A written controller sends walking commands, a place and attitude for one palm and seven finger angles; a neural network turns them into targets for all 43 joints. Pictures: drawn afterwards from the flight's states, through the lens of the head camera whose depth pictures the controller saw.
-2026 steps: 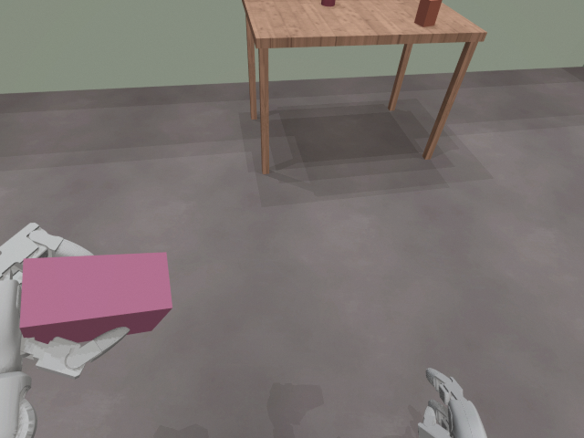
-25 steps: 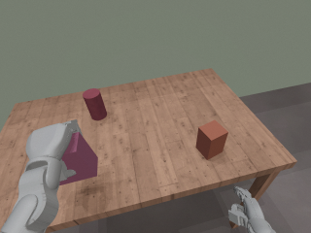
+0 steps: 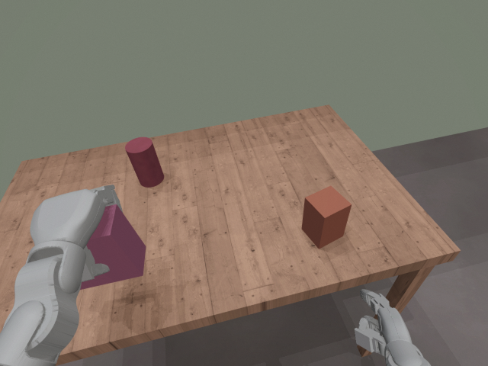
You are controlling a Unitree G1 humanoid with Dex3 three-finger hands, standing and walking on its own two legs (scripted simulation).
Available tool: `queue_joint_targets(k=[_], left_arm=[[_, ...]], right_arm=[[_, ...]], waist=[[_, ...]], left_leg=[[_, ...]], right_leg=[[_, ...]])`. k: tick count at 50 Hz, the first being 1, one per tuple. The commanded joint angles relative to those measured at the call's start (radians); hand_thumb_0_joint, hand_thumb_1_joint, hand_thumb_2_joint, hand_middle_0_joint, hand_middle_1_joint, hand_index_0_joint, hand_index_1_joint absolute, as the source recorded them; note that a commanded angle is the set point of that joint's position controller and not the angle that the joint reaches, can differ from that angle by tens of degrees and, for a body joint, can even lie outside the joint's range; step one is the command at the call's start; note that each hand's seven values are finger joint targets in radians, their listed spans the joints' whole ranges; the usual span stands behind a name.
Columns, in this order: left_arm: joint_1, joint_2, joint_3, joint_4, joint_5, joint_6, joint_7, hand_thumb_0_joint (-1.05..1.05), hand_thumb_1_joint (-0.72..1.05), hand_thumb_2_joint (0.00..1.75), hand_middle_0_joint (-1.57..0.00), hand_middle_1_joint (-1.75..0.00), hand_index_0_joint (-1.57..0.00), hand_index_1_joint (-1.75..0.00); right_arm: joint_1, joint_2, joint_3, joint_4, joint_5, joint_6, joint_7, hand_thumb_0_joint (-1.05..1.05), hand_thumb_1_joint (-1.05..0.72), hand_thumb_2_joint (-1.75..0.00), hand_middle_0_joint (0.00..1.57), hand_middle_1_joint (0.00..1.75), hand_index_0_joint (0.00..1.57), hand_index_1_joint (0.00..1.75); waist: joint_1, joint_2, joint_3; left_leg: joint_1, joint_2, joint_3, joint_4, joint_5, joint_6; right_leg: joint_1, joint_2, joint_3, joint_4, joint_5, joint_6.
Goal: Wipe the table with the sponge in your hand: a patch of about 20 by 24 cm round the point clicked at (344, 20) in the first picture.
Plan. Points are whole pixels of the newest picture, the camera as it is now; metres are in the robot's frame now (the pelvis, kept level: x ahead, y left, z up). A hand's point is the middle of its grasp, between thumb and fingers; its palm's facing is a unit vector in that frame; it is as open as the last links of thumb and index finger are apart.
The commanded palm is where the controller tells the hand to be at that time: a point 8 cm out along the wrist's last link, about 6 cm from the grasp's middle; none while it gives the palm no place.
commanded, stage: bring the sponge back beside the body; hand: left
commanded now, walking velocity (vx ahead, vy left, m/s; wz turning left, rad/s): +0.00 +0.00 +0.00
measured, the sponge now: (103, 255) +0.24 +0.28 +0.07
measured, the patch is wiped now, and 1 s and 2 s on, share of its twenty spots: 1.00 1.00 1.00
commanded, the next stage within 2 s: step back with the hand held close in 1.44 s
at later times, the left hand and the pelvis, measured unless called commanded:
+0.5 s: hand (77, 249) +0.21 +0.29 +0.12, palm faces +0.11 -0.11 -0.99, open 10.1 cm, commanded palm +0.18 +0.29 +0.19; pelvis +0.00 +0.01 +0.00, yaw +0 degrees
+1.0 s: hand (68, 265) +0.19 +0.30 +0.11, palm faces +0.09 -0.13 -0.99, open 10.1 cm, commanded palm +0.16 +0.29 +0.18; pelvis +0.00 +0.01 +0.00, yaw +0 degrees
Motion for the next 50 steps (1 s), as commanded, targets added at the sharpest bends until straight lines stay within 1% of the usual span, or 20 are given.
queue_joint_targets(k=[1,4,5,7,9,12,14,15,19,20,24,25,29,30,34,37,39,40,49,50], left_arm=[[-0.227,0.267,0.219,-0.217,0.036,-0.024,0.076,0.0,0.1,1.3,-1.2,-1.6,-1.2,-1.6],[-0.172,0.26,0.229,-0.24,0.021,-0.002,0.082,0.0,0.1,1.3,-1.2,-1.6,-1.2,-1.6],[-0.149,0.21,0.185,-0.223,0.014,0.009,0.074,0.0,0.1,1.3,-1.2,-1.6,-1.2,-1.6],[-0.16,0.196,0.157,-0.227,0.012,0.021,0.065,0.0,0.1,1.3,-1.2,-1.6,-1.2,-1.6],[-0.163,0.226,0.182,-0.266,0.016,0.022,0.064,0.0,0.1,1.3,-1.2,-1.6,-1.2,-1.6],[-0.139,0.211,0.161,-0.254,0.026,0.014,0.052,0.0,0.1,1.3,-1.2,-1.6,-1.2,-1.6],[-0.156,0.257,0.202,-0.326,0.035,-0.007,0.065,0.0,0.1,1.3,-1.2,-1.6,-1.2,-1.6],[-0.158,0.228,0.18,-0.311,0.039,-0.014,0.067,0.0,0.1,1.3,-1.2,-1.6,-1.2,-1.6],[-0.137,0.253,0.219,-0.334,0.043,-0.031,0.095,0.0,0.1,1.3,-1.2,-1.6,-1.2,-1.6],[-0.133,0.216,0.189,-0.309,0.043,-0.028,0.097,0.0,0.1,1.3,-1.2,-1.6,-1.2,-1.6],[-0.099,0.238,0.222,-0.284,0.031,-0.002,0.109,0.0,0.1,1.3,-1.2,-1.6,-1.2,-1.6],[-0.093,0.203,0.188,-0.268,0.03,0.008,0.103,0.0,0.1,1.3,-1.2,-1.6,-1.2,-1.6],[-0.078,0.198,0.176,-0.316,0.023,0.021,0.09,0.0,0.1,1.3,-1.2,-1.6,-1.2,-1.6],[-0.069,0.163,0.142,-0.308,0.019,0.022,0.081,0.0,0.1,1.3,-1.2,-1.6,-1.2,-1.6],[-0.055,0.211,0.181,-0.354,0.033,0.006,0.083,0.0,0.1,1.3,-1.2,-1.6,-1.2,-1.6],[-0.022,0.201,0.178,-0.315,0.043,-0.009,0.09,0.0,0.1,1.3,-1.2,-1.6,-1.2,-1.6],[-0.034,0.253,0.232,-0.361,0.054,-0.018,0.106,0.0,0.1,1.3,-1.2,-1.6,-1.2,-1.6],[-0.025,0.212,0.201,-0.351,0.052,-0.018,0.108,0.0,0.1,1.3,-1.2,-1.6,-1.2,-1.6],[0.056,0.184,0.191,-0.357,0.011,0.0,0.106,0.0,0.1,1.3,-1.2,-1.6,-1.2,-1.6],[0.06,0.163,0.165,-0.347,0.013,0.001,0.097,0.0,0.1,1.3,-1.2,-1.6,-1.2,-1.6]], right_arm=[[-0.249,-0.081,-0.045,-0.207,-0.001,-0.076,0.001,0.0,-0.9,-0.9,0.2,0.3,0.2,0.3],[-0.279,-0.09,-0.053,-0.214,0.002,-0.075,0.009,0.0,-0.9,-0.9,0.2,0.3,0.2,0.3],[-0.267,-0.086,-0.047,-0.221,0.001,-0.072,0.011,0.0,-0.9,-0.9,0.2,0.3,0.2,0.3],[-0.269,-0.089,-0.048,-0.22,0.003,-0.067,0.012,0.0,-0.9,-0.9,0.2,0.3,0.2,0.3],[-0.292,-0.091,-0.05,-0.225,0.007,-0.074,0.009,0.0,-0.9,-0.9,0.2,0.3,0.2,0.3],[-0.268,-0.088,-0.045,-0.223,0.0,-0.067,0.006,0.0,-0.9,-0.9,0.2,0.3,0.2,0.3],[-0.291,-0.087,-0.049,-0.229,0.002,-0.078,0.003,0.0,-0.9,-0.9,0.2,0.3,0.2,0.3],[-0.265,-0.079,-0.043,-0.234,-0.006,-0.079,0.002,0.0,-0.9,-0.9,0.2,0.3,0.2,0.3],[-0.279,-0.082,-0.052,-0.221,0.0,-0.081,0.003,0.0,-0.9,-0.9,0.2,0.3,0.2,0.3],[-0.256,-0.076,-0.047,-0.226,-0.006,-0.082,0.003,0.0,-0.9,-0.9,0.2,0.3,0.2,0.3],[-0.286,-0.086,-0.055,-0.215,0.002,-0.074,0.008,0.0,-0.9,-0.9,0.2,0.3,0.2,0.3],[-0.274,-0.084,-0.05,-0.219,0.001,-0.071,0.01,0.0,-0.9,-0.9,0.2,0.3,0.2,0.3],[-0.305,-0.085,-0.053,-0.224,0.006,-0.074,0.011,0.0,-0.9,-0.9,0.2,0.3,0.2,0.3],[-0.284,-0.082,-0.047,-0.233,0.002,-0.075,0.01,0.0,-0.9,-0.9,0.2,0.3,0.2,0.3],[-0.297,-0.085,-0.049,-0.23,0.002,-0.077,0.009,0.0,-0.9,-0.9,0.2,0.3,0.2,0.3],[-0.262,-0.082,-0.049,-0.224,-0.008,-0.071,0.007,0.0,-0.9,-0.9,0.2,0.3,0.2,0.3],[-0.277,-0.087,-0.054,-0.224,-0.004,-0.076,0.009,0.0,-0.9,-0.9,0.2,0.3,0.2,0.3],[-0.262,-0.078,-0.049,-0.234,-0.008,-0.076,0.01,0.0,-0.9,-0.9,0.2,0.3,0.2,0.3],[-0.282,-0.084,-0.058,-0.227,0.001,-0.078,0.015,0.0,-0.9,-0.9,0.2,0.3,0.2,0.3],[-0.261,-0.084,-0.052,-0.234,-0.004,-0.078,0.015,0.0,-0.9,-0.9,0.2,0.3,0.2,0.3]], waist=[[0.014,-0.034,-0.209],[0.018,-0.019,-0.186],[0.02,-0.021,-0.191],[0.01,-0.045,-0.164],[0.007,-0.04,-0.172],[0.01,-0.051,-0.165],[0.009,-0.028,-0.189],[0.02,-0.017,-0.214],[0.017,0.016,-0.186],[0.023,0.002,-0.194],[0.02,-0.023,-0.146],[0.022,-0.023,-0.162],[0.013,-0.005,-0.151],[0.018,-0.006,-0.166],[0.015,-0.021,-0.161],[0.022,-0.031,-0.143],[0.022,-0.018,-0.158],[0.032,-0.007,-0.177],[0.01,-0.024,-0.128],[0.015,-0.019,-0.138]], left_leg=[[0.009,-0.022,-0.042,-0.029,0.189,0.045],[0.002,-0.019,-0.052,-0.032,0.187,0.044],[-0.008,-0.019,-0.041,-0.029,0.199,0.049],[-0.008,-0.016,-0.046,-0.037,0.191,0.048],[-0.003,-0.014,-0.054,-0.039,0.167,0.049],[-0.003,-0.017,-0.047,-0.037,0.179,0.054],[0.013,-0.012,-0.06,-0.043,0.159,0.053],[0.011,-0.016,-0.047,-0.038,0.174,0.057],[0.016,-0.01,-0.066,-0.057,0.155,0.047],[0.008,-0.011,-0.053,-0.052,0.167,0.051],[-0.011,-0.007,-0.065,-0.066,0.131,0.042],[-0.019,-0.009,-0.054,-0.063,0.14,0.047],[-0.011,-0.004,-0.064,-0.073,0.13,0.045],[-0.017,-0.008,-0.054,-0.067,0.136,0.052],[-0.01,-0.001,-0.071,-0.076,0.125,0.051],[-0.014,-0.005,-0.059,-0.065,0.138,0.053],[-0.013,-0.001,-0.074,-0.069,0.126,0.05],[-0.011,-0.007,-0.058,-0.058,0.147,0.055],[-0.007,-0.002,-0.068,-0.052,0.144,0.048],[-0.014,-0.004,-0.056,-0.048,0.144,0.054]], right_leg=[[0.079,-0.036,0.118,-0.07,0.1,-0.035],[0.075,-0.029,0.144,-0.068,0.108,-0.041],[0.087,-0.037,0.106,-0.055,0.127,-0.038],[0.067,-0.037,0.095,-0.063,0.117,-0.03],[0.06,-0.03,0.13,-0.067,0.081,-0.034],[0.064,-0.036,0.087,-0.064,0.087,-0.029],[0.067,-0.025,0.129,-0.067,0.049,-0.035],[0.088,-0.033,0.085,-0.057,0.062,-0.036],[0.076,-0.017,0.126,-0.072,0.036,-0.043],[0.088,-0.026,0.086,-0.063,0.049,-0.042],[0.065,-0.018,0.135,-0.079,0.017,-0.044],[0.079,-0.025,0.096,-0.068,0.027,-0.041],[0.067,-0.018,0.116,-0.069,0.021,-0.039],[0.08,-0.026,0.08,-0.061,0.029,-0.037],[0.079,-0.013,0.11,-0.062,0.017,-0.037],[0.071,-0.022,0.078,-0.068,0.02,-0.035],[0.083,-0.01,0.125,-0.065,0.012,-0.043],[0.096,-0.02,0.089,-0.058,0.029,-0.042],[0.059,-0.016,0.129,-0.075,0.038,-0.037],[0.069,-0.024,0.091,-0.069,0.035,-0.034]])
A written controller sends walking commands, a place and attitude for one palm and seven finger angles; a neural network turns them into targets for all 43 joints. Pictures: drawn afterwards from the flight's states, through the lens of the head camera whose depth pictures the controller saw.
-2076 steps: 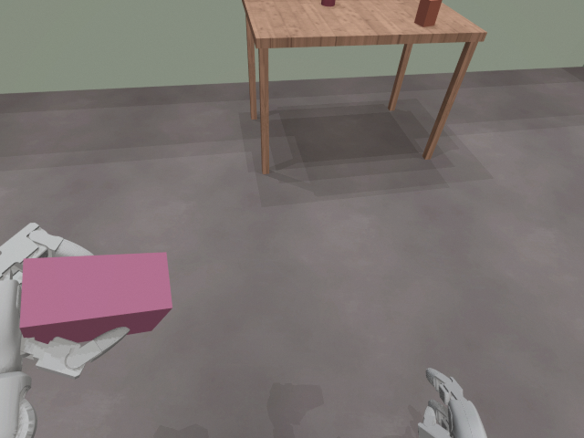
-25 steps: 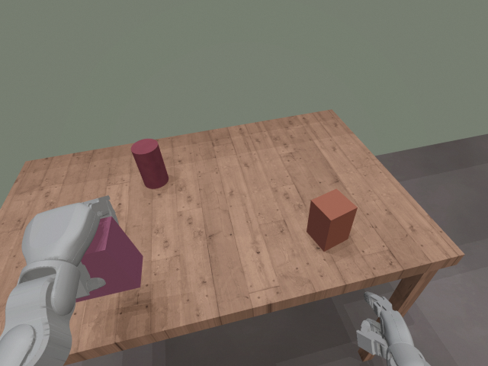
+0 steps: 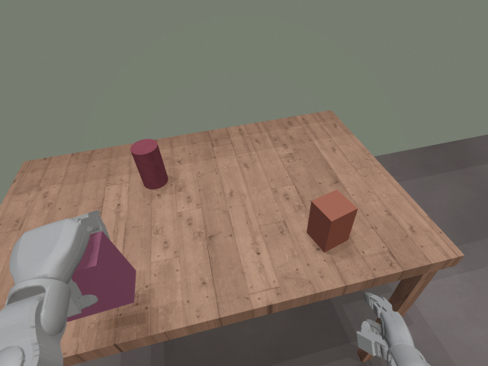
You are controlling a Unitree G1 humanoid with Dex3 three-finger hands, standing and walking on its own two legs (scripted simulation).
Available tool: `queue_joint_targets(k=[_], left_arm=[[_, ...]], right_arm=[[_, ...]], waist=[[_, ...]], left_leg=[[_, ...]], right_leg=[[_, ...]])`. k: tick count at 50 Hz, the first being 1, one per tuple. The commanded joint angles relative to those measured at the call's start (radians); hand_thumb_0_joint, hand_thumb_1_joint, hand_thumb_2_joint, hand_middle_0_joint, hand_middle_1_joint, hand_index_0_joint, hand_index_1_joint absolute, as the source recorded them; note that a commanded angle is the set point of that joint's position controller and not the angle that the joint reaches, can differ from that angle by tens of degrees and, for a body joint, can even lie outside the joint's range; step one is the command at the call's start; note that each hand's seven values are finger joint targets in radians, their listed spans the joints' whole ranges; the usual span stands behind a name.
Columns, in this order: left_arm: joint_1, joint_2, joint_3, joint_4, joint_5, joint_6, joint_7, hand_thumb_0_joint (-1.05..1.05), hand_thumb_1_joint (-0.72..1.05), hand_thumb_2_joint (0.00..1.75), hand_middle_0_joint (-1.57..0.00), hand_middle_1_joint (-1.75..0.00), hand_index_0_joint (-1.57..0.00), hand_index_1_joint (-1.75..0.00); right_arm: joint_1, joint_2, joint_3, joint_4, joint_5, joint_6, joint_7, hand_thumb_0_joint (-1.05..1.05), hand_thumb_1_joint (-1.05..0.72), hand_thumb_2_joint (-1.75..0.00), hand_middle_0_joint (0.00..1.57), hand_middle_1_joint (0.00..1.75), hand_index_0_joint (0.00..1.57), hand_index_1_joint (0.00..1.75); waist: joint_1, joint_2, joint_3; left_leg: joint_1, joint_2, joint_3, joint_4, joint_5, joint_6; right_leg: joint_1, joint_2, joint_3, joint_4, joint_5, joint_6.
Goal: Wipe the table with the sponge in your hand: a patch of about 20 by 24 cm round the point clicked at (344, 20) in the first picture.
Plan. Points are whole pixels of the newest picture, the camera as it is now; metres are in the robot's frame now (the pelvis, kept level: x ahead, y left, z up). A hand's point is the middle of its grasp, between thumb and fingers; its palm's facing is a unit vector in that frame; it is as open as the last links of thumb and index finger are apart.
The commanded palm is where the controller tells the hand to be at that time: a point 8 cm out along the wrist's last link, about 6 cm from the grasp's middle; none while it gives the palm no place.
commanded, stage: bring the sponge back beside the body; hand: left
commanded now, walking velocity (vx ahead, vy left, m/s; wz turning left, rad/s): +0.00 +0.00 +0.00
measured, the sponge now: (91, 284) +0.19 +0.29 +0.06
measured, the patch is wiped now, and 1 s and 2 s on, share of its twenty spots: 1.00 1.00 1.00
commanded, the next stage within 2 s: step back with the hand held close in 0.44 s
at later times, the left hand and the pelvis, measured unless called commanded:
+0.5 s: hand (81, 269) +0.19 +0.28 +0.11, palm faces +0.08 -0.14 -0.99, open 10.1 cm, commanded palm +0.15 +0.28 +0.18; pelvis +0.00 +0.00 +0.00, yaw +0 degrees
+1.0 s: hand (68, 268) +0.16 +0.26 +0.16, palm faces +0.41 -0.82 -0.39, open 10.2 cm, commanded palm +0.12 +0.29 +0.17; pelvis -0.03 +0.01 -0.02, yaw +3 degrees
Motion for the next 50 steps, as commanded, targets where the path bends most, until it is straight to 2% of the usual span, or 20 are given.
queue_joint_targets(k=[1,5,9,10,14,17,19,25,28,29,30,31,32,34,35,37,39,40,48,50], left_arm=[[-0.161,0.201,0.128,-0.215,0.035,-0.011,0.03,0.0,0.1,1.3,-1.2,-1.6,-1.2,-1.6],[-0.166,0.222,0.146,-0.254,0.049,-0.033,0.035,0.0,0.1,1.3,-1.2,-1.6,-1.2,-1.6],[-0.151,0.258,0.194,-0.257,0.045,-0.06,0.058,0.0,0.1,1.3,-1.2,-1.6,-1.2,-1.6],[-0.162,0.223,0.164,-0.253,0.045,-0.061,0.059,0.0,0.1,1.3,-1.2,-1.6,-1.2,-1.6],[-0.162,0.227,0.178,-0.232,0.035,-0.051,0.07,0.0,0.1,1.3,-1.2,-1.6,-1.2,-1.6],[-0.152,0.19,0.131,-0.169,0.027,-0.026,0.055,0.0,0.1,1.3,-1.2,-1.6,-1.2,-1.6],[-0.168,0.214,0.154,-0.218,0.029,-0.024,0.054,0.0,0.1,1.3,-1.2,-1.6,-1.2,-1.6],[-0.148,0.208,0.14,-0.246,0.043,-0.031,0.042,0.0,0.1,1.3,-1.2,-1.6,-1.2,-1.6],[-0.132,0.203,0.141,-0.123,0.057,-0.031,0.049,0.0,0.1,1.3,-1.2,-1.6,-1.2,-1.6],[-0.445,0.076,0.365,-0.366,-0.802,-0.255,0.099,0.0,0.1,1.3,-1.2,-1.6,-1.2,-1.6],[-0.142,0.144,0.409,-0.15,-0.834,-0.335,0.111,0.0,0.1,1.3,-1.2,-1.6,-1.2,-1.6],[-0.048,0.054,0.343,-0.114,-0.851,-0.358,0.106,0.0,0.1,1.3,-1.2,-1.6,-1.2,-1.6],[-0.044,0.078,0.401,-0.199,-0.891,-0.389,0.117,0.0,0.1,1.3,-1.2,-1.6,-1.2,-1.6],[-0.036,0.124,0.452,-0.38,-0.918,-0.445,0.142,0.0,0.1,1.3,-1.2,-1.6,-1.2,-1.6],[0.033,0.063,0.418,-0.394,-0.922,-0.466,0.146,0.0,0.1,1.3,-1.2,-1.6,-1.2,-1.6],[0.106,0.055,0.428,-0.479,-0.932,-0.487,0.161,0.0,0.1,1.3,-1.2,-1.6,-1.2,-1.6],[0.137,0.096,0.477,-0.523,-0.93,-0.506,0.173,0.0,0.1,1.3,-1.2,-1.6,-1.2,-1.6],[0.166,0.052,0.453,-0.489,-0.929,-0.511,0.171,0.0,0.1,1.3,-1.2,-1.6,-1.2,-1.6],[0.113,0.021,0.435,-0.329,-0.934,-0.532,0.176,0.0,0.1,1.3,-1.2,-1.6,-1.2,-1.6],[0.092,0.019,0.421,-0.325,-0.927,-0.544,0.178,0.0,0.1,1.3,-1.2,-1.6,-1.2,-1.6]], right_arm=[[-0.274,-0.086,-0.031,-0.222,0.002,-0.077,0.001,0.0,-0.9,-0.9,0.2,0.3,0.2,0.3],[-0.269,-0.084,-0.026,-0.239,-0.008,-0.08,-0.002,0.0,-0.9,-0.9,0.2,0.3,0.2,0.3],[-0.276,-0.087,-0.035,-0.222,-0.006,-0.082,-0.006,0.0,-0.9,-0.9,0.2,0.3,0.2,0.3],[-0.258,-0.08,-0.03,-0.231,-0.009,-0.083,-0.006,0.0,-0.9,-0.9,0.2,0.3,0.2,0.3],[-0.282,-0.087,-0.038,-0.214,-0.001,-0.083,-0.005,0.0,-0.9,-0.9,0.2,0.3,0.2,0.3],[-0.269,-0.091,-0.034,-0.212,-0.003,-0.073,-0.006,0.0,-0.9,-0.9,0.2,0.3,0.2,0.3],[-0.298,-0.091,-0.036,-0.217,0.001,-0.08,-0.006,0.0,-0.9,-0.9,0.2,0.3,0.2,0.3],[-0.276,-0.082,-0.028,-0.231,-0.009,-0.08,-0.002,0.0,-0.9,-0.9,0.2,0.3,0.2,0.3],[-0.253,-0.09,-0.032,-0.197,-0.008,-0.061,-0.004,0.0,-0.9,-0.9,0.2,0.3,0.2,0.3],[-0.1,-0.047,-0.03,-0.41,0.007,-0.074,-0.009,0.0,-0.9,-0.9,0.2,0.3,0.2,0.3],[-0.055,-0.075,-0.017,-0.316,-0.027,-0.084,-0.022,0.0,-0.9,-0.9,0.2,0.3,0.2,0.3],[-0.068,-0.052,-0.018,-0.311,-0.016,-0.08,-0.019,0.0,-0.9,-0.9,0.2,0.3,0.2,0.3],[0.005,-0.066,-0.035,-0.311,-0.011,-0.066,-0.026,0.0,-0.9,-0.9,0.2,0.3,0.2,0.3],[0.001,-0.074,-0.038,-0.308,-0.015,-0.079,-0.039,0.0,-0.9,-0.9,0.2,0.3,0.2,0.3],[0.005,-0.069,-0.034,-0.299,-0.024,-0.08,-0.042,0.0,-0.9,-0.9,0.2,0.3,0.2,0.3],[0.016,-0.079,-0.043,-0.308,-0.029,-0.085,-0.04,0.0,-0.9,-0.9,0.2,0.3,0.2,0.3],[0.018,-0.089,-0.05,-0.296,-0.033,-0.089,-0.037,0.0,-0.9,-0.9,0.2,0.3,0.2,0.3],[0.032,-0.079,-0.047,-0.281,-0.037,-0.086,-0.034,0.0,-0.9,-0.9,0.2,0.3,0.2,0.3],[0.074,-0.099,-0.077,-0.277,-0.023,-0.095,-0.046,0.0,-0.9,-0.9,0.2,0.3,0.2,0.3],[0.063,-0.103,-0.07,-0.274,-0.03,-0.103,-0.049,0.0,-0.9,-0.9,0.2,0.3,0.2,0.3]], waist=[[0.003,-0.025,-0.131],[0.016,-0.008,-0.168],[0.009,-0.004,-0.14],[0.016,0.006,-0.161],[0.003,0.005,-0.12],[0.002,-0.034,-0.1],[0.001,-0.016,-0.126],[0.018,0.0,-0.167],[0.0,-0.048,-0.092],[-0.121,-0.136,0.115],[-0.08,-0.262,-0.017],[-0.089,-0.25,-0.039],[-0.091,-0.285,-0.106],[-0.101,-0.107,-0.216],[-0.099,-0.032,-0.258],[-0.099,0.09,-0.258],[-0.1,0.136,-0.236],[-0.105,0.093,-0.228],[-0.144,-0.129,-0.149],[-0.144,-0.094,-0.11]], left_leg=[[-0.03,0.004,-0.072,-0.063,0.164,0.032],[-0.025,0.002,-0.07,-0.058,0.165,0.041],[-0.009,0.006,-0.08,-0.054,0.16,0.033],[-0.007,0.001,-0.068,-0.049,0.174,0.038],[-0.014,0.006,-0.08,-0.064,0.15,0.028],[-0.027,0.002,-0.068,-0.063,0.154,0.031],[-0.023,0.004,-0.075,-0.068,0.137,0.031],[-0.022,-0.001,-0.068,-0.059,0.18,0.04],[-0.038,0.004,-0.063,-0.061,0.17,0.028],[-0.043,0.014,-0.094,-0.009,-0.022,0.037],[-0.056,0.024,-0.103,0.028,0.004,0.052],[-0.052,0.021,-0.097,0.037,0.038,0.042],[-0.038,0.042,-0.103,0.071,0.074,0.035],[-0.014,0.071,-0.101,0.094,0.152,0.031],[-0.034,0.083,-0.103,0.099,0.191,0.037],[-0.105,0.112,-0.143,0.1,0.261,0.038],[-0.168,0.137,-0.18,0.096,0.284,0.038],[-0.197,0.141,-0.193,0.094,0.272,0.041],[-0.323,0.116,-0.178,0.175,-0.114,0.027],[-0.355,0.113,-0.191,0.137,-0.228,0.034]], right_leg=[[0.034,-0.017,0.087,-0.064,0.033,-0.049],[0.064,-0.017,0.069,-0.054,0.031,-0.054],[0.04,-0.007,0.123,-0.072,0.029,-0.058],[0.054,-0.014,0.082,-0.065,0.04,-0.058],[0.029,-0.004,0.123,-0.078,0.022,-0.059],[0.022,-0.017,0.085,-0.081,0.024,-0.05],[0.033,-0.009,0.12,-0.075,0.01,-0.054],[0.072,-0.016,0.074,-0.054,0.055,-0.054],[0.016,-0.013,0.083,-0.073,0.038,-0.052],[-0.176,-0.025,0.168,-0.117,0.043,-0.039],[-0.162,-0.052,0.116,-0.071,0.074,-0.036],[-0.166,-0.073,0.107,-0.036,0.124,-0.038],[-0.133,-0.118,0.089,-0.022,0.161,-0.02],[-0.112,-0.172,0.119,0.044,0.237,-0.024],[-0.092,-0.168,0.076,0.081,0.242,-0.016],[-0.091,-0.167,0.075,0.128,0.242,-0.015],[-0.105,-0.157,0.072,0.16,0.18,-0.017],[-0.119,-0.14,0.054,0.17,0.12,-0.012],[-0.247,-0.194,0.123,0.088,0.007,-0.034],[-0.282,-0.178,0.11,0.082,-0.113,-0.032]])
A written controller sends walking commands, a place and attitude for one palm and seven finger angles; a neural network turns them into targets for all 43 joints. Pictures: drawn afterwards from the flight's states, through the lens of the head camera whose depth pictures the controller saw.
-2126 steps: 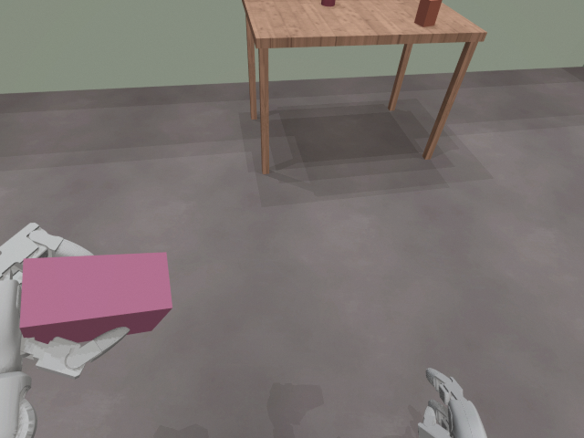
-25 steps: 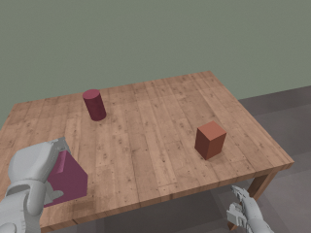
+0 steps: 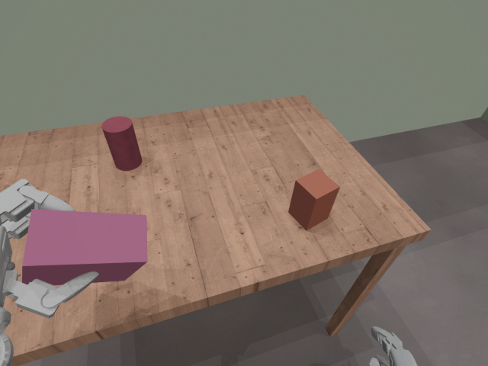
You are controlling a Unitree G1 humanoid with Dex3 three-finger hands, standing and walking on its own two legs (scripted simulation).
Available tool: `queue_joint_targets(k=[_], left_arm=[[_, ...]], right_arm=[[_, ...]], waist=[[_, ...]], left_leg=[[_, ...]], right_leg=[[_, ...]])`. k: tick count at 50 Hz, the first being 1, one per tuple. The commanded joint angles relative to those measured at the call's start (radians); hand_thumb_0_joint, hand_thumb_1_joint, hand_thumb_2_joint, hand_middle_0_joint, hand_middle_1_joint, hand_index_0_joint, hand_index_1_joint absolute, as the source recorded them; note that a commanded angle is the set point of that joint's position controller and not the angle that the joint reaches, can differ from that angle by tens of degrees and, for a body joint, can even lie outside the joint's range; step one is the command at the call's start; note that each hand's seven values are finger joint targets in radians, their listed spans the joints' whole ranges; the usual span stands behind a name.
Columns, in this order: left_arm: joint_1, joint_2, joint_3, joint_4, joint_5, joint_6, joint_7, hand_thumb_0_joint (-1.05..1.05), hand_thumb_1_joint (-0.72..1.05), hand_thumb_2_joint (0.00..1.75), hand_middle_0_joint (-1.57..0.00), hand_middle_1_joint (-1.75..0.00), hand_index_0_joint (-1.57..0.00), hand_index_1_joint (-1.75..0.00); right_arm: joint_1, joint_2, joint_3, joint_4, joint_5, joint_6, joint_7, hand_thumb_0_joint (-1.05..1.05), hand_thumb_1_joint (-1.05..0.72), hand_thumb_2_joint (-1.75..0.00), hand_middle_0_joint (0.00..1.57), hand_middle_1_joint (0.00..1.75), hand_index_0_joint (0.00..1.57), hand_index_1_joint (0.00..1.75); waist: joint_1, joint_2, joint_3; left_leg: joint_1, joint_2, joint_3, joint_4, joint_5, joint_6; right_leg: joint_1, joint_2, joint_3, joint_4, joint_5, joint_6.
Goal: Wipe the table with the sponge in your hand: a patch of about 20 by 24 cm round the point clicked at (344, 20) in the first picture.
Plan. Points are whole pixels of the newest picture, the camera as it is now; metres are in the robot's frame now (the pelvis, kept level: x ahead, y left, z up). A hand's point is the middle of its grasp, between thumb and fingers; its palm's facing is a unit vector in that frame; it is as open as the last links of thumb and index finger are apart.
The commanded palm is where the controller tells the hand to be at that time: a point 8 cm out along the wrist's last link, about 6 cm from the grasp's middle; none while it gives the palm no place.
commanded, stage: step back with the hand held close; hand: left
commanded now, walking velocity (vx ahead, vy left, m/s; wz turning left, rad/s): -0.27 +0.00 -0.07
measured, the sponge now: (102, 250) +0.23 +0.20 +0.15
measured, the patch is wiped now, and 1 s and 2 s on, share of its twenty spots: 1.00 1.00 1.00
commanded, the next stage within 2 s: stop stepping back and stand still in 1.06 s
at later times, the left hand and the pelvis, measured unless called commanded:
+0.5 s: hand (38, 286) +0.16 +0.24 +0.18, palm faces +0.40 -0.85 -0.34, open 10.2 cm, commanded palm +0.11 +0.28 +0.19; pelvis -0.05 +0.00 -0.01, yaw +1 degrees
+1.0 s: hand (11, 351) +0.10 +0.22 +0.18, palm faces +0.33 -0.88 -0.33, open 10.2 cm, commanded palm +0.04 +0.28 +0.19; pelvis -0.11 +0.00 +0.01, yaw +2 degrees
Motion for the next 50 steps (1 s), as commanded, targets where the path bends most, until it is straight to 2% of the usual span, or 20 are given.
queue_joint_targets(k=[1,6,10,15,18,23,24,28,31,33,34,36,38,40,41,42,44,46,48,50], left_arm=[[-0.122,0.122,0.062,-0.174,0.007,-0.079,0.021,0.0,0.1,1.3,-1.2,-1.6,-1.2,-1.6],[-0.149,0.144,0.092,-0.276,0.048,-0.112,0.033,0.0,0.1,1.3,-1.2,-1.6,-1.2,-1.6],[-0.132,0.15,0.125,-0.287,0.067,-0.129,0.03,0.0,0.1,1.3,-1.2,-1.6,-1.2,-1.6],[-0.117,0.121,0.103,-0.244,0.054,-0.131,0.025,0.0,0.1,1.3,-1.2,-1.6,-1.2,-1.6],[-0.116,0.124,0.091,-0.237,0.041,-0.133,0.031,0.0,0.1,1.3,-1.2,-1.6,-1.2,-1.6],[-0.103,0.146,0.105,-0.28,0.03,-0.143,0.043,0.0,0.1,1.3,-1.2,-1.6,-1.2,-1.6],[-0.105,0.173,0.124,-0.313,0.031,-0.147,0.046,0.0,0.1,1.3,-1.2,-1.6,-1.2,-1.6],[-0.069,0.147,0.139,-0.32,0.049,-0.156,0.05,0.0,0.1,1.3,-1.2,-1.6,-1.2,-1.6],[-0.102,0.13,0.143,-0.327,0.082,-0.161,0.044,0.0,0.1,1.3,-1.2,-1.6,-1.2,-1.6],[-0.122,0.126,0.142,-0.308,0.083,-0.161,0.038,0.0,0.1,1.3,-1.2,-1.6,-1.2,-1.6],[-0.114,0.141,0.149,-0.307,0.076,-0.156,0.035,0.0,0.1,1.3,-1.2,-1.6,-1.2,-1.6],[-0.104,0.084,0.104,-0.253,0.065,-0.156,0.024,0.0,0.1,1.3,-1.2,-1.6,-1.2,-1.6],[-0.142,0.072,0.079,-0.226,0.059,-0.163,0.013,0.0,0.1,1.3,-1.2,-1.6,-1.2,-1.6],[-0.192,0.071,0.024,-0.242,0.052,-0.166,0.015,0.0,0.1,1.3,-1.2,-1.6,-1.2,-1.6],[-0.217,0.096,0.021,-0.262,0.047,-0.166,0.018,0.0,0.1,1.3,-1.2,-1.6,-1.2,-1.6],[-0.194,0.117,0.046,-0.268,0.044,-0.167,0.02,0.0,0.1,1.3,-1.2,-1.6,-1.2,-1.6],[-0.139,0.18,0.123,-0.298,0.04,-0.16,0.019,0.0,0.1,1.3,-1.2,-1.6,-1.2,-1.6],[-0.109,0.151,0.112,-0.249,0.041,-0.152,0.014,0.0,0.1,1.3,-1.2,-1.6,-1.2,-1.6],[-0.072,0.147,0.125,-0.23,0.034,-0.157,0.019,0.0,0.1,1.3,-1.2,-1.6,-1.2,-1.6],[-0.02,0.151,0.145,-0.24,0.026,-0.163,0.022,0.0,0.1,1.3,-1.2,-1.6,-1.2,-1.6]], right_arm=[[-0.141,-0.13,-0.046,-0.187,-0.004,-0.074,-0.012,0.0,-0.9,-0.9,0.2,0.3,0.2,0.3],[-0.156,-0.151,-0.05,-0.199,-0.021,-0.105,-0.013,0.0,-0.9,-0.9,0.2,0.3,0.2,0.3],[-0.13,-0.146,-0.06,-0.19,-0.029,-0.118,-0.004,0.0,-0.9,-0.9,0.2,0.3,0.2,0.3],[-0.108,-0.131,-0.059,-0.178,-0.029,-0.119,0.001,0.0,-0.9,-0.9,0.2,0.3,0.2,0.3],[-0.113,-0.115,-0.053,-0.167,-0.029,-0.115,0.001,0.0,-0.9,-0.9,0.2,0.3,0.2,0.3],[-0.132,-0.104,-0.055,-0.162,-0.028,-0.106,0.0,0.0,-0.9,-0.9,0.2,0.3,0.2,0.3],[-0.141,-0.113,-0.059,-0.166,-0.029,-0.105,-0.003,0.0,-0.9,-0.9,0.2,0.3,0.2,0.3],[-0.155,-0.124,-0.066,-0.178,-0.032,-0.114,-0.001,0.0,-0.9,-0.9,0.2,0.3,0.2,0.3],[-0.149,-0.134,-0.076,-0.172,-0.048,-0.129,0.002,0.0,-0.9,-0.9,0.2,0.3,0.2,0.3],[-0.128,-0.118,-0.082,-0.158,-0.051,-0.139,0.008,0.0,-0.9,-0.9,0.2,0.3,0.2,0.3],[-0.12,-0.115,-0.083,-0.155,-0.046,-0.143,0.01,0.0,-0.9,-0.9,0.2,0.3,0.2,0.3],[-0.109,-0.103,-0.071,-0.138,-0.042,-0.152,0.014,0.0,-0.9,-0.9,0.2,0.3,0.2,0.3],[-0.112,-0.1,-0.058,-0.118,-0.041,-0.157,0.015,0.0,-0.9,-0.9,0.2,0.3,0.2,0.3],[-0.107,-0.062,-0.058,-0.109,-0.022,-0.138,0.013,0.0,-0.9,-0.9,0.2,0.3,0.2,0.3],[-0.121,-0.075,-0.081,-0.121,-0.006,-0.131,0.007,0.0,-0.9,-0.9,0.2,0.3,0.2,0.3],[-0.156,-0.074,-0.083,-0.138,-0.002,-0.129,0.007,0.0,-0.9,-0.9,0.2,0.3,0.2,0.3],[-0.174,-0.05,-0.054,-0.163,-0.022,-0.116,0.012,0.0,-0.9,-0.9,0.2,0.3,0.2,0.3],[-0.194,-0.03,-0.03,-0.16,-0.029,-0.082,0.011,0.0,-0.9,-0.9,0.2,0.3,0.2,0.3],[-0.184,-0.04,-0.037,-0.159,-0.025,-0.075,0.005,0.0,-0.9,-0.9,0.2,0.3,0.2,0.3],[-0.148,-0.064,-0.06,-0.159,-0.018,-0.077,0.0,0.0,-0.9,-0.9,0.2,0.3,0.2,0.3]], waist=[[-0.008,0.01,-0.025],[0.008,0.163,-0.037],[0.008,0.16,-0.054],[-0.006,0.071,-0.038],[-0.014,-0.024,-0.037],[-0.018,-0.047,-0.086],[-0.018,0.003,-0.089],[-0.006,0.126,-0.083],[-0.006,0.257,-0.084],[0.0,0.218,-0.085],[-0.002,0.183,-0.106],[0.0,0.134,-0.076],[-0.006,0.098,-0.047],[-0.02,-0.087,-0.132],[-0.014,-0.213,-0.15],[0.003,-0.219,-0.126],[0.007,-0.137,-0.095],[-0.005,-0.102,-0.052],[-0.011,-0.071,-0.095],[-0.019,-0.024,-0.174]], left_leg=[[-0.074,0.131,-0.157,-0.149,-0.212,0.036],[-0.292,0.173,-0.254,-0.33,-0.404,0.089],[-0.371,0.179,-0.253,-0.324,-0.419,0.102],[-0.288,0.143,-0.178,-0.19,-0.366,0.066],[-0.175,0.115,-0.124,-0.061,-0.269,0.031],[-0.09,0.119,-0.099,-0.022,-0.138,0.012],[-0.082,0.132,-0.114,-0.053,-0.143,0.014],[-0.24,0.193,-0.184,-0.23,-0.363,0.061],[-0.381,0.299,-0.293,-0.416,-0.456,0.117],[-0.318,0.315,-0.264,-0.376,-0.285,0.118],[-0.226,0.299,-0.242,-0.34,-0.203,0.106],[-0.141,0.272,-0.213,-0.284,-0.128,0.088],[-0.098,0.221,-0.163,-0.16,-0.108,0.055],[-0.037,0.104,0.0,0.085,0.033,-0.032],[0.007,0.055,0.031,0.276,-0.018,-0.056],[-0.004,0.059,0.004,0.422,-0.139,-0.053],[-0.069,0.076,-0.019,0.435,-0.193,-0.046],[-0.088,0.096,0.013,0.256,-0.145,-0.042],[-0.058,0.078,0.05,0.058,-0.08,-0.046],[0.065,0.115,0.062,-0.228,0.161,-0.035]], right_leg=[[-0.016,-0.153,0.155,-0.137,-0.095,-0.041],[0.19,-0.027,0.087,0.041,-0.049,0.001],[0.28,-0.015,0.09,0.095,0.027,0.005],[0.14,-0.091,0.151,-0.002,0.0,-0.027],[-0.009,-0.177,0.236,-0.124,-0.047,-0.066],[-0.035,-0.225,0.249,-0.127,0.087,-0.081],[-0.04,-0.22,0.24,-0.109,0.083,-0.08],[0.064,-0.08,0.134,0.03,-0.05,-0.017],[0.193,0.037,0.075,0.313,-0.112,0.031],[0.163,0.041,0.088,0.315,-0.121,0.034],[0.127,0.042,0.091,0.262,-0.133,0.031],[0.095,0.042,0.091,0.072,-0.117,0.023],[0.08,-0.016,0.145,-0.139,0.055,-0.014],[0.094,-0.225,0.336,-0.179,0.513,-0.104],[0.028,-0.335,0.415,-0.218,0.547,-0.162],[-0.027,-0.384,0.417,-0.251,0.544,-0.199],[-0.027,-0.367,0.382,-0.22,0.562,-0.192],[0.013,-0.307,0.279,-0.151,0.653,-0.137],[0.079,-0.275,0.27,-0.092,0.707,-0.117],[0.124,-0.212,0.228,0.039,0.632,-0.063]])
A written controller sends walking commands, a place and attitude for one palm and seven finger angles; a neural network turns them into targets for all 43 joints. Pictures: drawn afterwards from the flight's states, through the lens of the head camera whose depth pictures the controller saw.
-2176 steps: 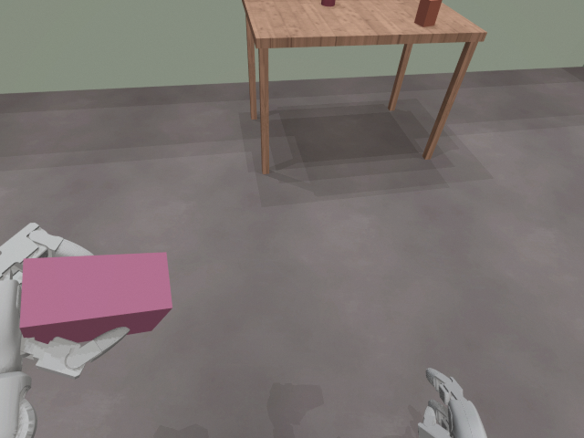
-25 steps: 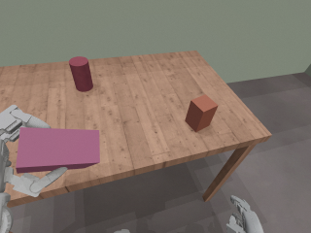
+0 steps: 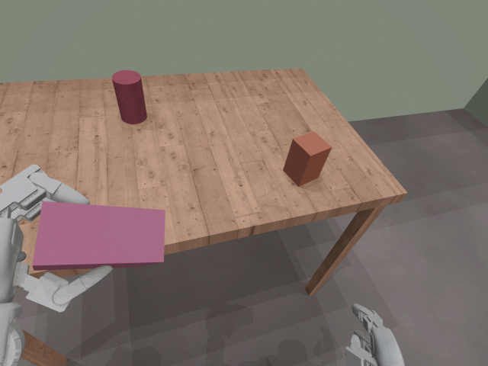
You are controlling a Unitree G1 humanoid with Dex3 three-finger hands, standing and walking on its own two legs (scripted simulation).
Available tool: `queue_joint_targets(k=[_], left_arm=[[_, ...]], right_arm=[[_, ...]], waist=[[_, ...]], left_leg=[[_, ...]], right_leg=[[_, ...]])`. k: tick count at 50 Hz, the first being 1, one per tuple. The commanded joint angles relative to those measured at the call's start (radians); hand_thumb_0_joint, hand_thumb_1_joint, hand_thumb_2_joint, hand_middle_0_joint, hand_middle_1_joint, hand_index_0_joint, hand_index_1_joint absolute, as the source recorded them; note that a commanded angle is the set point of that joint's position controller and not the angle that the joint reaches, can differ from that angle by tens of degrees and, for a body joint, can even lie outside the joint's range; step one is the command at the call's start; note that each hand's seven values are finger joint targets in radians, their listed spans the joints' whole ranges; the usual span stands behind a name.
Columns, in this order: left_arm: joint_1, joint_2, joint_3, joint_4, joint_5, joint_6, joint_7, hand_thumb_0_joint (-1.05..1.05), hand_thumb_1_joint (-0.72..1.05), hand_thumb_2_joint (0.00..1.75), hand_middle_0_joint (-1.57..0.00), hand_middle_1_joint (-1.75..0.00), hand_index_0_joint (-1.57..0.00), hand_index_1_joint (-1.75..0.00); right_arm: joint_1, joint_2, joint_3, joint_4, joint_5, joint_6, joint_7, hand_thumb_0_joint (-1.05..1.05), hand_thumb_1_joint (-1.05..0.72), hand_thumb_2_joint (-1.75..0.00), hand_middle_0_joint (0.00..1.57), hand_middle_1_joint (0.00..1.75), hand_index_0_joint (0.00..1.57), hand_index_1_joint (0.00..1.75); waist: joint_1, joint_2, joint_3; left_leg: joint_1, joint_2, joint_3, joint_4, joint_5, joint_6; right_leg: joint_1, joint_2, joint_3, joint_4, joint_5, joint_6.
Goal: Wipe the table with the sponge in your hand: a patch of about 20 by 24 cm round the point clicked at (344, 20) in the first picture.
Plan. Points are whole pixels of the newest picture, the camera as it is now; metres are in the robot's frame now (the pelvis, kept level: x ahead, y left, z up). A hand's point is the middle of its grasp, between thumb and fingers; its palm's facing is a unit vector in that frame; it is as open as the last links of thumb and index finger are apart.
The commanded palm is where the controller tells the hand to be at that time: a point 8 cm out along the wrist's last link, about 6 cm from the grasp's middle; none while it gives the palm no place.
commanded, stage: step back with the hand held close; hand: left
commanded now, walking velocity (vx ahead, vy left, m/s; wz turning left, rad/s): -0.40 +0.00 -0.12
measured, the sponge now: (117, 240) +0.24 +0.18 +0.14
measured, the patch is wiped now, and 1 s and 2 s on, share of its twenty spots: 1.00 1.00 1.00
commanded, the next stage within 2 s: stop stepping back and stand still in 0.06 s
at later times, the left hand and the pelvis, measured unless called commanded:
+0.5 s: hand out of the picture +0.07 +0.21 +0.16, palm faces +0.31 -0.90 -0.31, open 10.2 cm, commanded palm +0.03 +0.25 +0.19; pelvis -0.15 -0.01 -0.01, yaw -5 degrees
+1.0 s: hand out of the picture -0.05 +0.19 +0.16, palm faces +0.29 -0.90 -0.32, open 10.2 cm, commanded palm -0.09 +0.23 +0.19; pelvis -0.27 -0.03 -0.01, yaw -5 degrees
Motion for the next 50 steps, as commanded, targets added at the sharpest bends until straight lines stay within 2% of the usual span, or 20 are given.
queue_joint_targets(k=[1,3,7,9,12,15,17,22,25,26,28,31,33,39,40,41,43,44,46,50], left_arm=[[0.0,0.172,0.172,-0.228,-0.027,-0.065,0.035,0.0,0.1,1.3,-1.2,-1.6,-1.2,-1.6],[0.005,0.16,0.177,-0.264,-0.031,-0.075,0.03,0.0,0.1,1.3,-1.2,-1.6,-1.2,-1.6],[-0.014,0.115,0.131,-0.33,-0.017,-0.048,0.033,0.0,0.1,1.3,-1.2,-1.6,-1.2,-1.6],[-0.081,0.111,0.101,-0.359,-0.008,-0.023,0.035,0.0,0.1,1.3,-1.2,-1.6,-1.2,-1.6],[-0.058,0.115,0.106,-0.216,-0.007,0.0,0.033,0.0,0.1,1.3,-1.2,-1.6,-1.2,-1.6],[-0.081,0.141,0.123,-0.127,0.011,-0.001,0.03,0.0,0.1,1.3,-1.2,-1.6,-1.2,-1.6],[-0.145,0.17,0.131,-0.115,-0.015,0.003,0.03,0.0,0.1,1.3,-1.2,-1.6,-1.2,-1.6],[-0.098,0.155,0.11,-0.042,-0.023,0.021,0.013,0.0,0.1,1.3,-1.2,-1.6,-1.2,-1.6],[-0.155,0.174,0.111,-0.095,-0.024,0.016,0.025,0.0,0.1,1.3,-1.2,-1.6,-1.2,-1.6],[-0.181,0.17,0.109,-0.125,-0.022,0.014,0.027,0.0,0.1,1.3,-1.2,-1.6,-1.2,-1.6],[-0.236,0.192,0.137,-0.186,-0.007,0.003,0.028,0.0,0.1,1.3,-1.2,-1.6,-1.2,-1.6],[-0.206,0.186,0.128,-0.121,0.021,-0.017,0.017,0.0,0.1,1.3,-1.2,-1.6,-1.2,-1.6],[-0.166,0.143,0.088,-0.054,0.004,-0.03,0.008,0.0,0.1,1.3,-1.2,-1.6,-1.2,-1.6],[-0.157,0.145,0.111,0.015,0.004,-0.014,-0.001,0.0,0.1,1.3,-1.2,-1.6,-1.2,-1.6],[-0.167,0.153,0.116,-0.006,0.0,-0.018,-0.004,0.0,0.1,1.3,-1.2,-1.6,-1.2,-1.6],[-0.19,0.202,0.144,-0.019,-0.004,-0.022,-0.004,0.0,0.1,1.3,-1.2,-1.6,-1.2,-1.6],[-0.225,0.188,0.142,-0.051,-0.015,-0.041,-0.021,0.0,0.1,1.3,-1.2,-1.6,-1.2,-1.6],[-0.212,0.213,0.165,-0.074,-0.019,-0.043,-0.024,0.0,0.1,1.3,-1.2,-1.6,-1.2,-1.6],[-0.127,0.17,0.138,-0.094,-0.027,-0.043,-0.024,0.0,0.1,1.3,-1.2,-1.6,-1.2,-1.6],[-0.151,0.174,0.118,-0.167,-0.021,-0.032,0.011,0.0,0.1,1.3,-1.2,-1.6,-1.2,-1.6]], right_arm=[[-0.078,-0.152,-0.086,-0.165,0.008,-0.047,-0.014,0.0,-0.9,-0.9,0.2,0.3,0.2,0.3],[-0.045,-0.156,-0.114,-0.15,0.008,-0.082,0.009,0.0,-0.9,-0.9,0.2,0.3,0.2,0.3],[-0.03,-0.153,-0.102,-0.107,0.001,-0.133,0.035,0.0,-0.9,-0.9,0.2,0.3,0.2,0.3],[-0.038,-0.157,-0.102,-0.121,0.018,-0.15,0.041,0.0,-0.9,-0.9,0.2,0.3,0.2,0.3],[-0.057,-0.172,-0.084,-0.135,0.021,-0.167,0.029,0.0,-0.9,-0.9,0.2,0.3,0.2,0.3],[-0.038,-0.164,-0.077,-0.134,0.02,-0.146,0.018,0.0,-0.9,-0.9,0.2,0.3,0.2,0.3],[-0.059,-0.143,-0.077,-0.111,0.028,-0.143,0.004,0.0,-0.9,-0.9,0.2,0.3,0.2,0.3],[-0.096,-0.124,-0.039,-0.07,0.009,-0.1,0.002,0.0,-0.9,-0.9,0.2,0.3,0.2,0.3],[-0.057,-0.154,-0.035,-0.074,0.014,-0.123,-0.013,0.0,-0.9,-0.9,0.2,0.3,0.2,0.3],[-0.03,-0.163,-0.034,-0.078,0.015,-0.133,-0.013,0.0,-0.9,-0.9,0.2,0.3,0.2,0.3],[-0.037,-0.192,-0.062,-0.127,0.015,-0.167,-0.006,0.0,-0.9,-0.9,0.2,0.3,0.2,0.3],[-0.065,-0.134,-0.056,-0.078,0.024,-0.183,0.034,0.0,-0.9,-0.9,0.2,0.3,0.2,0.3],[-0.02,-0.136,-0.053,-0.026,0.033,-0.191,0.033,0.0,-0.9,-0.9,0.2,0.3,0.2,0.3],[-0.027,-0.179,-0.053,-0.06,0.013,-0.176,-0.006,0.0,-0.9,-0.9,0.2,0.3,0.2,0.3],[-0.044,-0.171,-0.064,-0.074,0.019,-0.167,-0.001,0.0,-0.9,-0.9,0.2,0.3,0.2,0.3],[-0.058,-0.161,-0.077,-0.085,0.028,-0.165,0.002,0.0,-0.9,-0.9,0.2,0.3,0.2,0.3],[-0.035,-0.187,-0.098,-0.05,0.036,-0.171,0.017,0.0,-0.9,-0.9,0.2,0.3,0.2,0.3],[-0.058,-0.175,-0.092,-0.056,0.041,-0.159,0.022,0.0,-0.9,-0.9,0.2,0.3,0.2,0.3],[-0.065,-0.13,-0.068,-0.046,0.034,-0.134,0.025,0.0,-0.9,-0.9,0.2,0.3,0.2,0.3],[-0.065,-0.126,-0.052,-0.055,0.028,-0.165,-0.003,0.0,-0.9,-0.9,0.2,0.3,0.2,0.3]], waist=[[0.013,0.185,-0.21],[0.019,0.339,-0.234],[0.02,0.335,-0.189],[0.027,0.332,-0.169],[0.037,0.349,-0.076],[0.03,0.062,-0.071],[0.018,-0.202,-0.098],[-0.014,-0.014,-0.035],[-0.003,0.026,-0.071],[-0.012,0.111,-0.115],[-0.001,0.49,-0.078],[0.01,0.371,0.033],[0.024,0.229,0.101],[0.028,0.185,-0.006],[0.038,0.009,-0.054],[0.026,-0.209,-0.081],[0.018,-0.217,-0.086],[0.013,-0.1,-0.049],[-0.003,0.041,0.011],[0.007,0.072,-0.064]], left_leg=[[0.213,0.169,-0.105,-0.401,0.521,0.06],[0.478,0.339,-0.188,-0.358,1.015,0.133],[0.449,0.299,-0.109,-0.326,1.072,0.125],[0.371,0.275,-0.062,-0.342,0.879,0.089],[0.069,0.251,-0.047,-0.393,0.171,0.087],[-0.075,0.066,0.064,-0.046,-0.266,0.048],[-0.014,-0.016,-0.003,0.399,-0.135,0.027],[0.178,0.017,0.045,0.188,-0.061,0.051],[0.211,0.013,0.059,-0.175,-0.147,0.088],[0.192,0.02,0.044,-0.319,-0.148,0.101],[0.034,0.21,-0.243,-0.61,-0.15,0.206],[-0.021,0.281,-0.311,-0.574,-0.064,0.251],[-0.003,0.26,-0.249,-0.523,-0.017,0.221],[-0.096,0.062,-0.021,-0.094,-0.205,0.114],[-0.182,-0.018,0.067,0.2,-0.207,0.089],[-0.257,-0.054,0.04,0.477,-0.157,0.067],[-0.202,-0.005,-0.089,0.592,0.014,0.045],[-0.155,0.032,-0.099,0.581,0.039,0.056],[-0.027,0.074,-0.06,0.41,0.045,0.078],[0.252,0.028,0.063,-0.108,-0.053,0.102]], right_leg=[[0.077,-0.108,0.077,0.145,0.386,-0.022],[-0.224,0.031,0.039,0.336,-0.244,0.015],[-0.214,0.015,0.045,0.296,-0.219,0.028],[-0.094,0.006,0.004,0.177,-0.122,0.025],[0.127,-0.001,-0.034,0.054,-0.077,0.022],[0.208,-0.084,0.004,-0.168,0.03,-0.035],[-0.025,-0.317,0.357,-0.404,-0.228,-0.148],[-0.356,-0.232,0.134,-0.346,-0.476,-0.085],[-0.246,-0.199,0.068,-0.212,-0.438,-0.063],[-0.136,-0.144,-0.001,-0.037,-0.336,-0.043],[-0.131,0.062,-0.136,0.623,-0.246,0.027],[-0.366,-0.046,0.052,0.938,-0.142,0.008],[-0.337,-0.08,0.038,0.701,-0.098,-0.001],[0.236,-0.012,-0.173,-0.133,0.0,-0.016],[0.294,-0.125,-0.03,-0.177,-0.012,-0.078],[0.233,-0.323,0.313,-0.302,-0.09,-0.152],[0.079,-0.354,0.395,-0.349,-0.139,-0.19],[-0.046,-0.365,0.379,-0.327,-0.242,-0.204],[-0.242,-0.333,0.234,-0.318,-0.359,-0.174],[-0.265,-0.244,0.07,-0.185,-0.415,-0.121]])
